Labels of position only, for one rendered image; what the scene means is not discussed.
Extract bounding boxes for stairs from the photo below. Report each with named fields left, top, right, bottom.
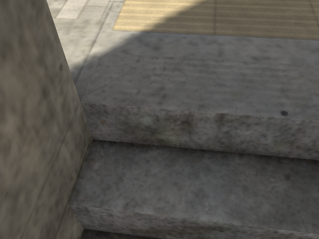
left=70, top=102, right=319, bottom=239

